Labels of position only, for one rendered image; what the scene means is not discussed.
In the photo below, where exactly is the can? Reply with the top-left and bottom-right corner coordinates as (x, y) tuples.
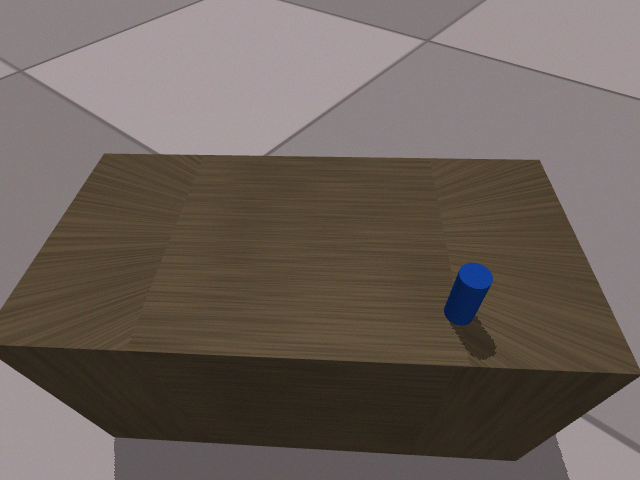
(444, 263), (493, 326)

